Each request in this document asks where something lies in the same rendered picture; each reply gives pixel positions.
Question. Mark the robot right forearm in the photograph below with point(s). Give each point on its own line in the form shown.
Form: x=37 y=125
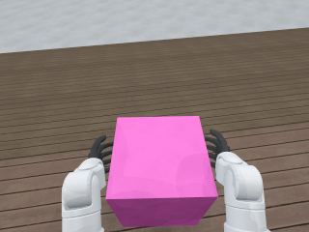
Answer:
x=243 y=194

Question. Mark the robot left forearm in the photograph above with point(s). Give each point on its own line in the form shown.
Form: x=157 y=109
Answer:
x=81 y=199

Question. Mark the robot left hand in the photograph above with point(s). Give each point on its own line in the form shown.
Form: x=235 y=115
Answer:
x=97 y=154

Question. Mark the carton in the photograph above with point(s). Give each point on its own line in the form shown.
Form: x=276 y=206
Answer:
x=160 y=172

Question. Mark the robot right hand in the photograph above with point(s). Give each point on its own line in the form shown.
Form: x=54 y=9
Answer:
x=220 y=143

